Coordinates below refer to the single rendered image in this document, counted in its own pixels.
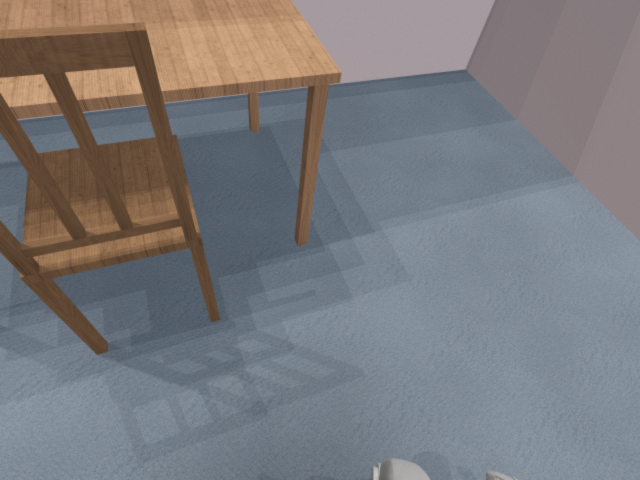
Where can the chair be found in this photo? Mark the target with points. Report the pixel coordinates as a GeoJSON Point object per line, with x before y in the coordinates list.
{"type": "Point", "coordinates": [97, 205]}

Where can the table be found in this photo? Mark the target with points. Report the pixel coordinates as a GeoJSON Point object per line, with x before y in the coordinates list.
{"type": "Point", "coordinates": [201, 49]}

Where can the right robot thigh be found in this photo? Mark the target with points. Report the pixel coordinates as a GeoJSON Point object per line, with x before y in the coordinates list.
{"type": "Point", "coordinates": [398, 469]}

